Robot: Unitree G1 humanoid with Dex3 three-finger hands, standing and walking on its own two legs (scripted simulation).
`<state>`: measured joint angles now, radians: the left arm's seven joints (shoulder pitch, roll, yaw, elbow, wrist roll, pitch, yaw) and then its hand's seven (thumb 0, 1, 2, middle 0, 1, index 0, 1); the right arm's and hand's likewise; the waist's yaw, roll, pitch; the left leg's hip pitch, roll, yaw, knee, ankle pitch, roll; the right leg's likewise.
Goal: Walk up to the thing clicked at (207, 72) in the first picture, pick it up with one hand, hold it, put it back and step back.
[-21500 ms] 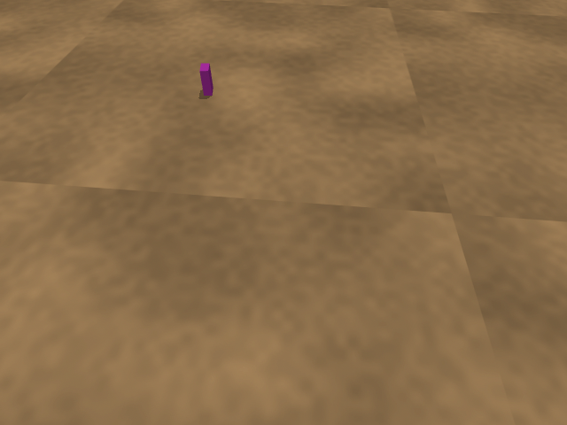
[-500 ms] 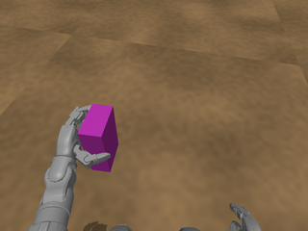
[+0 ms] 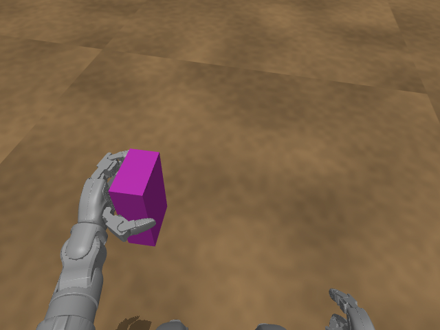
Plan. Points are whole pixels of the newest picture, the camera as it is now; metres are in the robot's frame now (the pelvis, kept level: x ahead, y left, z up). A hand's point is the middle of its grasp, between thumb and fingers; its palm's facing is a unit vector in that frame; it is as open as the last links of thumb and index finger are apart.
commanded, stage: hold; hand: left
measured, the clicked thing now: (143, 200) +0.34 +0.15 +0.02
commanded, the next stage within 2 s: crouch in 0.38 s
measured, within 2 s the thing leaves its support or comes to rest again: neither
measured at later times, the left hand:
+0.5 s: hand (131, 201) +0.32 +0.16 +0.05, palm faces -0.05 -1.00 +0.00, open 13.7 cm
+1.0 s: hand (143, 225) +0.34 +0.17 -0.08, palm faces +0.02 -1.00 +0.01, open 13.7 cm
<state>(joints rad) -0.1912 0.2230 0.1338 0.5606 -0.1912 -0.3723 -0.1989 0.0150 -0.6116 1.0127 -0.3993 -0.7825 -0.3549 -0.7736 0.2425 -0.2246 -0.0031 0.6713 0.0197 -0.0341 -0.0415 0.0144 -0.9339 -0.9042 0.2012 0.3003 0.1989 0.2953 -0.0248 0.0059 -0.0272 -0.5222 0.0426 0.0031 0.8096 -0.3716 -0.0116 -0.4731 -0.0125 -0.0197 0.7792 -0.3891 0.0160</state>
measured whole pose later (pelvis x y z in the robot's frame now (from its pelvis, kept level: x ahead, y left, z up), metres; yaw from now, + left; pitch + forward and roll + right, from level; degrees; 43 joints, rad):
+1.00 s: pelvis -0.02 +0.00 -0.08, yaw +0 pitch +19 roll -2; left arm -0.33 0.22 0.21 0.83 -0.17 -0.65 -0.19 0.01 -0.61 1.01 -0.41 -0.77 -0.36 -0.77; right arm 0.22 -0.25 -0.02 0.67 -0.03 -0.06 0.02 0.01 -0.91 -0.90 0.20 0.30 0.20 0.30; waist -0.06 -0.01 -0.12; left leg -1.09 0.05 -0.03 1.25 -0.51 -0.01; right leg -1.03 -0.01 -0.03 1.22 -0.53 0.02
